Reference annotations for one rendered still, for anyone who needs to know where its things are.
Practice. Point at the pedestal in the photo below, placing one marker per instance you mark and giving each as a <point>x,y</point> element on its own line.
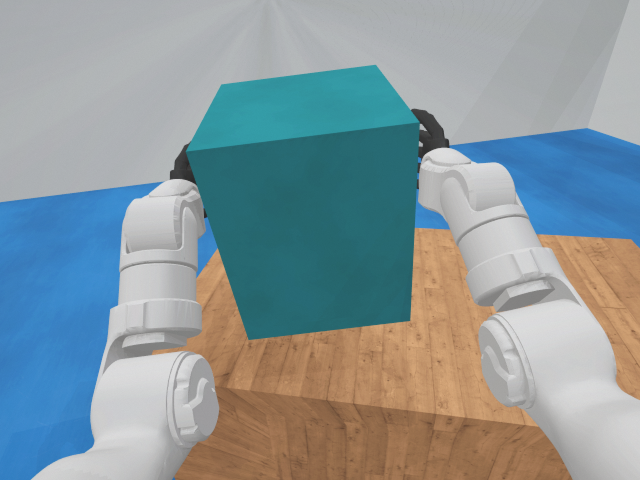
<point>397,401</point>

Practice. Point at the left robot upper arm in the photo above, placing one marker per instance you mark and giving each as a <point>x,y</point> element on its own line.
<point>148,413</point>

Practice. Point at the robot left hand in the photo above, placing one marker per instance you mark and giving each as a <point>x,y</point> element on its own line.
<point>182,169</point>

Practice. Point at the robot right hand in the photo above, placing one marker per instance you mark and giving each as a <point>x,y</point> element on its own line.
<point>433,138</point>

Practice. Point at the carton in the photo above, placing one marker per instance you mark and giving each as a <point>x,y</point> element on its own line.
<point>309,184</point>

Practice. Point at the right robot forearm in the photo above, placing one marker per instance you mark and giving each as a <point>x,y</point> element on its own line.
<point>507,266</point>

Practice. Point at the right robot upper arm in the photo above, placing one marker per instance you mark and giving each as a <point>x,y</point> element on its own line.
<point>552,360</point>

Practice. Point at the left robot forearm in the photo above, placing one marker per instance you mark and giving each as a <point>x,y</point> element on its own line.
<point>157,306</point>

